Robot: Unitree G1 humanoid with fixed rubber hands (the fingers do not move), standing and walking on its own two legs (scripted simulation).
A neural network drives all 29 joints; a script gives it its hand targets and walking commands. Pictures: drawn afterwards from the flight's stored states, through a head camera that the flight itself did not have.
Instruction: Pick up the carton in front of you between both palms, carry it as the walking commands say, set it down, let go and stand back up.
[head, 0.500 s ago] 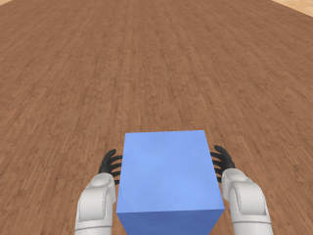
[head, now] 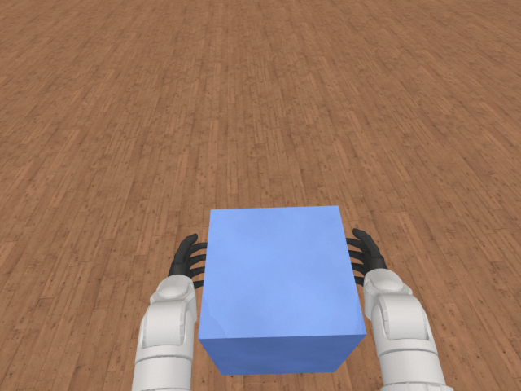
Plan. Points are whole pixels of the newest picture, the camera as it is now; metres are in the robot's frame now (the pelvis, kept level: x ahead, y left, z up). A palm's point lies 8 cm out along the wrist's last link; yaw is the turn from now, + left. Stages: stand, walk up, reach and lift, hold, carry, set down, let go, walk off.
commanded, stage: hold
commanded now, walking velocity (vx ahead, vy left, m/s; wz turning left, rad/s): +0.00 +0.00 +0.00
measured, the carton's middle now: (276, 295) +0.29 +0.00 -0.04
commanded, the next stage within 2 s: set down in 0.30 s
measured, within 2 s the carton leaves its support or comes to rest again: neither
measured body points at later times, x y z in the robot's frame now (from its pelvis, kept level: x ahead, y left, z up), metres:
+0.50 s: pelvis -0.05 -0.01 -0.01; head -0.08 -0.01 +0.44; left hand +0.27 +0.14 +0.03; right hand +0.28 -0.16 +0.03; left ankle +0.00 +0.10 -0.74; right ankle +0.02 -0.11 -0.74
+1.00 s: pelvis -0.07 +0.00 -0.09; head +0.16 +0.00 +0.30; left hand +0.35 +0.15 -0.17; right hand +0.34 -0.15 -0.17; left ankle +0.00 +0.10 -0.74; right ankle +0.02 -0.11 -0.74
